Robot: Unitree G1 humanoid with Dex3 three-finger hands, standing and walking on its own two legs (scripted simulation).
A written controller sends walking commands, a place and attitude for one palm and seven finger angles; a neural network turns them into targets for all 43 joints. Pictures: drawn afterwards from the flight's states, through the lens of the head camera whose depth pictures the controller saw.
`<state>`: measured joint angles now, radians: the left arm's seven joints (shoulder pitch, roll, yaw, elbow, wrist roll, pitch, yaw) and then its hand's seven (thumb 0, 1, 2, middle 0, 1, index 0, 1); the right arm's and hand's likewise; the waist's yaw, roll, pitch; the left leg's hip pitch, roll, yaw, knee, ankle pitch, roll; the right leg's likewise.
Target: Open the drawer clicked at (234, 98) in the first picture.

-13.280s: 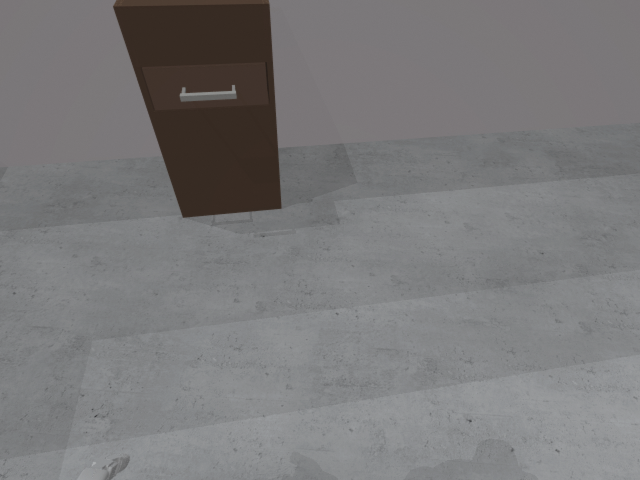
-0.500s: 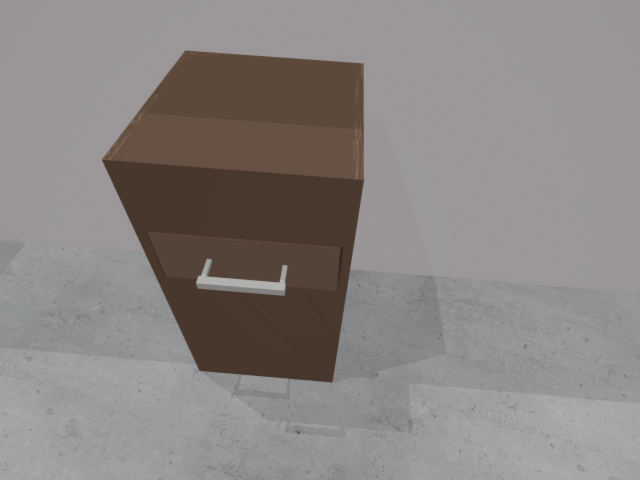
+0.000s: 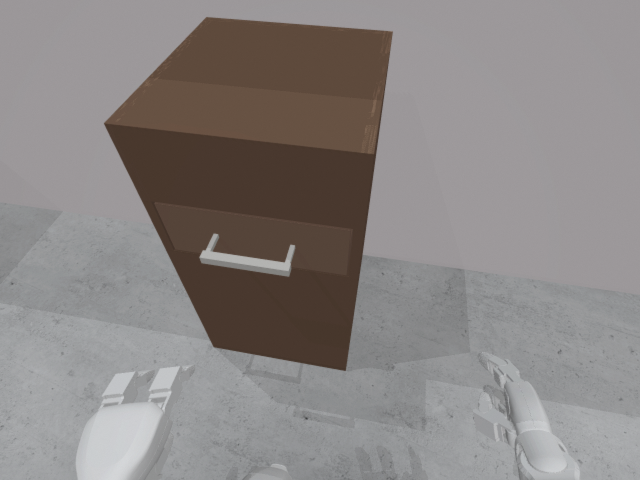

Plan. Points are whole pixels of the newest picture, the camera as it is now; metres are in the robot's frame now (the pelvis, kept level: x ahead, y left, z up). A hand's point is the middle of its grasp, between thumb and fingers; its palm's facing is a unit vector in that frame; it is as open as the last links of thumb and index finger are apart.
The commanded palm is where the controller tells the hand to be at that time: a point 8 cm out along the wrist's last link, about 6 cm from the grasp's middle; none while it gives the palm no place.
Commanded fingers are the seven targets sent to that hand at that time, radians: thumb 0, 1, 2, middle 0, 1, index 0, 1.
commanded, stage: raise the hand with hooked fingers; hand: left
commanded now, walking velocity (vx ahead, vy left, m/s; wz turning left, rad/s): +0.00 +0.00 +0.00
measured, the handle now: (249, 254) +0.51 +0.24 -0.13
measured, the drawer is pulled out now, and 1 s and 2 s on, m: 0.00 0.00 0.00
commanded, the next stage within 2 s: move the hooked fingers above the handle in 1.36 s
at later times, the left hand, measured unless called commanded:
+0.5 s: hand (154, 309) +0.27 +0.26 +0.05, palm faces +0.07 -0.09 -0.99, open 12.2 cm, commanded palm +0.25 +0.26 +0.11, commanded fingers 0.00 -0.34 0.37 -0.29 -1.10 -0.29 -1.10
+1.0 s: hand (139, 233) +0.34 +0.29 +0.12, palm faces +0.04 -0.07 -1.00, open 13.8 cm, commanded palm +0.31 +0.29 +0.17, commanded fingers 0.00 -0.50 0.30 -0.30 -1.20 -0.30 -1.20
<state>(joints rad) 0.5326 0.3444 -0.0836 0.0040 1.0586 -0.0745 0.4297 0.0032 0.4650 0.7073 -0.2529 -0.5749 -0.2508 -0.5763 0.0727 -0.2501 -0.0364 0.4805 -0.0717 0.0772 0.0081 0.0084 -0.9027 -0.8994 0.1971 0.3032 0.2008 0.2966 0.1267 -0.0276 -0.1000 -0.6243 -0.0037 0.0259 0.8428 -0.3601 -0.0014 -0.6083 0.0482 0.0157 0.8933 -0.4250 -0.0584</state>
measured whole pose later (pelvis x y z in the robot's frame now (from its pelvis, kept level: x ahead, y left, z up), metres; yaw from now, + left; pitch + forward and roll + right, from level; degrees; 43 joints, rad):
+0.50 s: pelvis +0.05 +0.02 +0.01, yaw +0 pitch +9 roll +1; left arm 0.35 0.42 0.02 -0.12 0.98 -0.06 0.35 0.00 -0.11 0.46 -0.30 -0.95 -0.29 -0.95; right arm 0.17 -0.27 -0.04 0.59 -0.06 0.12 0.00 0.01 -0.90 -0.90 0.20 0.30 0.20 0.30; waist 0.06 0.05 -0.08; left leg -0.52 -0.02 0.02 0.75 -0.39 0.02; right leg -0.49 0.03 0.02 0.77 -0.44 -0.03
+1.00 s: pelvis +0.03 +0.04 +0.03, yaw +2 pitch +3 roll +0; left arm -0.09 0.49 -0.06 0.06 0.93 0.05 0.06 0.00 -0.48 0.30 -0.32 -1.19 -0.32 -1.19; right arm 0.13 -0.22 0.02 0.57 0.01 0.16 -0.01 0.01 -0.90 -0.90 0.20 0.30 0.20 0.30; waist 0.07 0.07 -0.03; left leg -0.35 -0.05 0.01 0.59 -0.30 0.05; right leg -0.30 0.01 0.01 0.59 -0.34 0.00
